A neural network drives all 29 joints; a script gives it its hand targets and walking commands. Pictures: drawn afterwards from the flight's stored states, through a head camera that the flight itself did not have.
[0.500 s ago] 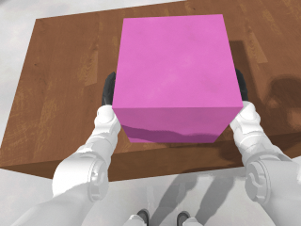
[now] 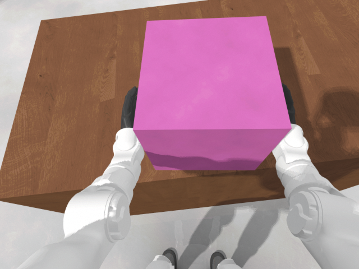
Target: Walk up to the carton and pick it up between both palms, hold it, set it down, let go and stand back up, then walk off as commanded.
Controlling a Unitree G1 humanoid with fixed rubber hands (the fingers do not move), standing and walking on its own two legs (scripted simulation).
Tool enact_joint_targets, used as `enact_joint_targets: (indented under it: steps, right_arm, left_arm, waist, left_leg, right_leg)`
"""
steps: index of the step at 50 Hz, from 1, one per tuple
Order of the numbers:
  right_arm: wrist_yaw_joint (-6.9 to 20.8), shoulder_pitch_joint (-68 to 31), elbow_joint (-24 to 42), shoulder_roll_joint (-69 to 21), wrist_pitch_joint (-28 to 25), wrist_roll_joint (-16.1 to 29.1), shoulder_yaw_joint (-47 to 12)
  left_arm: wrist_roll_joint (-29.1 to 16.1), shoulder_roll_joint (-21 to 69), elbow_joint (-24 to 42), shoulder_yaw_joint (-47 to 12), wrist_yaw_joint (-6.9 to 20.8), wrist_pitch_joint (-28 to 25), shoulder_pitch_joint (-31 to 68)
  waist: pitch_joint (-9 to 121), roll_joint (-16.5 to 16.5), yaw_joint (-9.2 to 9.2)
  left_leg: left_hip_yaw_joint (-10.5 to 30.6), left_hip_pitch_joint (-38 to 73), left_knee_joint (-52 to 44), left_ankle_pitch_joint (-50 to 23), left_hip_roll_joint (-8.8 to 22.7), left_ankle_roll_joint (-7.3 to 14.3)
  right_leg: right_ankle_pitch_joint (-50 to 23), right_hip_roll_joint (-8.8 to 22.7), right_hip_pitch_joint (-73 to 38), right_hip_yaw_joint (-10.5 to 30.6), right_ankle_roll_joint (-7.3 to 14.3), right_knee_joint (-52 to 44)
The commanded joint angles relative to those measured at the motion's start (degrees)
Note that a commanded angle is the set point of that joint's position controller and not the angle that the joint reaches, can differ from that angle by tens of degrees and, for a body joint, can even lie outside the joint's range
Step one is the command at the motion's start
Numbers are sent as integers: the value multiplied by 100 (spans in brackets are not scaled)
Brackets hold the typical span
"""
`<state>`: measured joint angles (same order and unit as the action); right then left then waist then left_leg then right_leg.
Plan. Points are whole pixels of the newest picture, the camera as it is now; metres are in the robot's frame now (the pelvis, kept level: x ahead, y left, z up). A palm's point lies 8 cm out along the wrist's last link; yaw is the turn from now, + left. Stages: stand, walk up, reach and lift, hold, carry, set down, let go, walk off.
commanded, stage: reach and lift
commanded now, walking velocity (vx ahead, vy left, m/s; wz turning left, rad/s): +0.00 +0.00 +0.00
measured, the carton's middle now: (204, 101) +0.49 -0.02 +0.01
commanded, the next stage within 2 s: none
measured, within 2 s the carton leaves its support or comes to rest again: leaves its support in 1.22 s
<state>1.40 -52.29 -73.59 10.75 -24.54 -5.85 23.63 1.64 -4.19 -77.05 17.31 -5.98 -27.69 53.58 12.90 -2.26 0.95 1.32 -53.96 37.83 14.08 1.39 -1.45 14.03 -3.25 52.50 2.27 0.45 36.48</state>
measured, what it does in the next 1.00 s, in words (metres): stands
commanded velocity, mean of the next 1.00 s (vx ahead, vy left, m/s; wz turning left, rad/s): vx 0.00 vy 0.00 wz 0.00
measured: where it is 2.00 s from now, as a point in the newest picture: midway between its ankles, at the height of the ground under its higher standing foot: outside the picture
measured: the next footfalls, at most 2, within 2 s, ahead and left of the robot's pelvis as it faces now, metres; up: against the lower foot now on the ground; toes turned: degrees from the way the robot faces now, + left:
none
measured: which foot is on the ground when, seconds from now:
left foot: down 0.00-1.00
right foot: down 0.00-1.00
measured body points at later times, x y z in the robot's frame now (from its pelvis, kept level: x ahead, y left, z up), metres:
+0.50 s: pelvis +0.00 +0.00 +0.00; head +0.15 -0.01 +0.43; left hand +0.45 +0.15 +0.01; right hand +0.46 -0.20 +0.01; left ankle +0.01 +0.13 -0.71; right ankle +0.00 -0.11 -0.71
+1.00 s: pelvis +0.00 +0.00 +0.00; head +0.11 -0.01 +0.44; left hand +0.42 +0.15 +0.00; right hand +0.44 -0.19 +0.01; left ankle +0.01 +0.13 -0.71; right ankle +0.00 -0.11 -0.71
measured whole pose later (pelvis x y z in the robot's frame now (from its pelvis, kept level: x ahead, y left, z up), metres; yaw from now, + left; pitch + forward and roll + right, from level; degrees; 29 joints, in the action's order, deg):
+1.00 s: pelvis +0.00 +0.00 +0.00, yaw +0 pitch +30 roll -1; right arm -4.3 -46.3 -76.1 10.7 -28.4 -5.9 12.3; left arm -6.3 -4.0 -77.1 6.8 -8.1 -31.7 44.8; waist 18.8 -2.3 0.9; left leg 1.3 -53.9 37.8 14.1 1.7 -1.4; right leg 14.0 -3.5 52.5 2.3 0.5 36.3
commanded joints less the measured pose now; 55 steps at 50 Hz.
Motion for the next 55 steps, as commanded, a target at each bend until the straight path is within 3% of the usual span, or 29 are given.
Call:
enact_joint_targets:
  steps: [1,2,4,6,7,9,10,11,12,15,16,21,24,26,28,29,34,36,37,39,41,43,44,46,47,49,50,51,55]
  right_arm:
    - [878,-2667,364,-3406,-356,-1258,-1562]
    - [868,-2691,310,-3389,-383,-1258,-1512]
    - [854,-2712,474,-3416,-524,-1225,-1665]
    - [840,-2723,425,-3512,-510,-1200,-1721]
    - [823,-2867,512,-3547,-581,-1177,-1682]
    - [807,-2783,601,-3651,-651,-1178,-1825]
    - [826,-2724,445,-3539,-678,-1187,-1782]
    - [822,-2754,420,-3583,-782,-1189,-1847]
    - [822,-2712,421,-3517,-812,-1135,-1860]
    - [788,-2636,287,-3552,-920,-1158,-1886]
    - [753,-2608,407,-3548,-986,-1187,-1907]
    - [761,-2590,327,-3689,-1108,-1265,-1972]
    - [756,-2469,136,-3571,-1134,-1229,-1991]
    - [721,-2399,166,-3573,-1165,-1215,-2106]
    - [715,-2496,251,-3559,-1207,-1120,-2220]
    - [732,-2647,345,-3594,-1217,-1089,-2234]
    - [710,-2621,358,-3567,-1197,-965,-2468]
    - [736,-2480,238,-3660,-1165,-893,-2568]
    - [732,-2625,367,-3741,-1135,-871,-2598]
    - [718,-2468,264,-3818,-1074,-766,-2757]
    - [703,-2505,429,-3812,-1027,-726,-2816]
    - [668,-2524,624,-3949,-955,-619,-2987]
    - [665,-2453,569,-3958,-886,-588,-2969]
    - [684,-2520,821,-4130,-832,-425,-3198]
    - [642,-2454,814,-4072,-805,-418,-3159]
    - [658,-2482,1138,-4159,-742,-280,-3307]
    - [624,-2627,1077,-4149,-708,-272,-3339]
    - [617,-2512,1185,-4239,-637,-219,-3338]
    - [585,-2697,1506,-4402,-465,-82,-3537]
  left_arm:
    - [688,3160,204,-1447,710,-309,2663]
    - [697,3181,290,-1447,688,-350,2811]
    - [611,3235,399,-1675,668,-426,2729]
    - [687,3152,225,-1443,693,-472,2880]
    - [581,3267,368,-1604,675,-501,2969]
    - [580,3367,368,-1716,688,-553,2855]
    - [617,3265,227,-1643,694,-577,2870]
    - [564,3413,388,-1800,672,-630,2976]
    - [549,3381,436,-1875,657,-617,2853]
    - [534,3487,238,-1863,689,-683,2783]
    - [521,3623,283,-1984,673,-681,2605]
    - [487,3545,181,-1944,697,-820,2793]
    - [420,3699,240,-2146,686,-801,2767]
    - [379,3567,303,-2121,707,-841,2719]
    - [331,3656,298,-2216,686,-830,2670]
    - [305,3633,181,-2146,703,-812,2596]
    - [178,3764,402,-2378,685,-784,2663]
    - [65,3913,454,-2617,641,-721,2590]
    - [16,3872,601,-2552,656,-756,2740]
    - [-39,3947,508,-2572,673,-717,2772]
    - [-146,3993,662,-2739,684,-681,2828]
    - [-235,4027,782,-2818,708,-627,2816]
    - [-278,4077,833,-2875,689,-569,2822]
    - [-342,4126,951,-2945,687,-559,2804]
    - [-376,4242,1070,-3024,678,-511,2783]
    - [-456,4356,1257,-3123,644,-435,2645]
    - [-441,4240,1308,-3099,683,-439,2945]
    - [-552,4341,1558,-3246,670,-388,2909]
    - [-652,4505,1705,-3412,648,-302,3137]
  waist:
    - [4989,470,-119]
    - [5035,505,-161]
    - [5321,472,-104]
    - [5190,502,-14]
    - [5336,519,-147]
    - [5518,629,-115]
    - [5341,517,-52]
    - [5609,425,-144]
    - [5657,344,-92]
    - [5507,469,-91]
    - [5732,496,-178]
    - [5734,519,-66]
    - [5758,376,-214]
    - [5610,463,-139]
    - [5654,476,-202]
    - [5712,530,-102]
    - [5772,461,-155]
    - [6012,227,-127]
    - [5887,426,-77]
    - [5799,418,-70]
    - [5862,442,-249]
    - [5844,420,-142]
    - [5931,473,-220]
    - [5947,382,-36]
    - [5946,450,-216]
    - [5928,389,-141]
    - [5780,420,-159]
    - [5845,375,-307]
    - [6000,308,-282]
  left_leg:
    - [-488,2380,-128,-2235,19,-76]
    - [-472,2500,-141,-2230,57,-95]
    - [-479,2564,-21,-2635,39,-125]
    - [-523,2208,-124,-2239,-3,-45]
    - [-483,2364,-111,-2381,31,-87]
    - [-475,2372,-30,-2536,24,-95]
    - [-492,2345,-110,-2434,5,-72]
    - [-437,2583,-33,-2778,59,-116]
    - [-441,2618,-3,-2914,44,-154]
    - [-453,2538,39,-2855,38,-115]
    - [-404,2688,73,-3142,53,-198]
    - [-483,2266,-14,-2522,-5,-88]
    - [-425,2530,-43,-2807,47,-151]
    - [-417,2434,-10,-2893,13,-124]
    - [-340,2592,42,-3032,51,-166]
    - [-405,2454,34,-2873,17,-127]
    - [-289,2573,36,-3002,31,-189]
    - [-287,2631,146,-3095,38,-222]
    - [-299,2619,173,-2993,-1,-157]
    - [-285,2534,110,-2869,-24,-146]
    - [-216,2563,138,-2908,10,-180]
    - [-240,2454,127,-2890,-66,-140]
    - [-159,2470,115,-2793,-63,-143]
    - [-204,2409,167,-2931,-94,-141]
    - [-127,2510,151,-2948,-83,-148]
    - [-90,2707,215,-3253,-52,-206]
    - [-80,2497,131,-2850,-117,-176]
    - [-51,2490,103,-2915,-132,-174]
    - [-51,2487,91,-2657,-158,-165]
  right_leg:
    - [-4277,226,-3259,-597,-304,15]
    - [-4088,196,-3183,-611,-297,-33]
    - [-4520,179,-3215,-622,-308,67]
    - [-4526,259,-3483,-500,-351,82]
    - [-4441,198,-3492,-598,-362,40]
    - [-4968,246,-3547,-540,-404,124]
    - [-4698,250,-3458,-567,-374,52]
    - [-4660,174,-3244,-616,-344,42]
    - [-4661,164,-3222,-615,-315,14]
    - [-4732,168,-3163,-627,-349,43]
    - [-4921,130,-3235,-685,-373,27]
    - [-4783,182,-3340,-641,-377,57]
    - [-4757,112,-3160,-695,-363,-5]
    - [-5081,171,-3379,-634,-371,43]
    - [-5033,124,-3288,-687,-400,45]
    - [-5019,144,-3344,-643,-365,7]
    - [-5040,109,-3357,-684,-416,40]
    - [-4842,35,-3130,-713,-334,66]
    - [-4788,58,-3237,-648,-352,14]
    - [-4900,83,-3367,-624,-395,91]
    - [-4960,64,-3501,-620,-423,99]
    - [-5222,101,-3752,-536,-447,140]
    - [-5139,62,-3789,-549,-430,168]
    - [-5201,67,-3838,-480,-441,188]
    - [-5263,22,-3877,-512,-448,214]
    - [-5312,-38,-3890,-520,-465,177]
    - [-5178,27,-4056,-457,-479,164]
    - [-5327,7,-4121,-460,-468,177]
    - [-4981,-35,-4212,-450,-469,136]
